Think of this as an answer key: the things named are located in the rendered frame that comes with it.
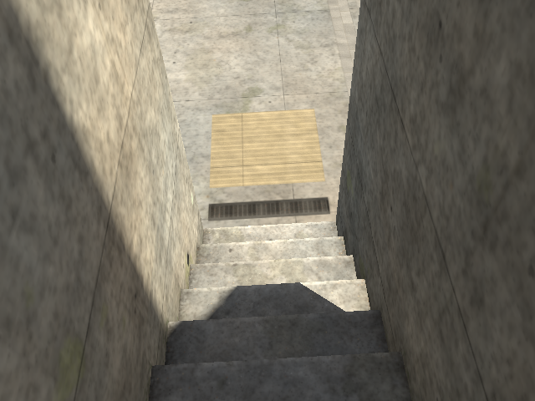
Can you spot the stairs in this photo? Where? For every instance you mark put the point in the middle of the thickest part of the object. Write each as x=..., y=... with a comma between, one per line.
x=276, y=313

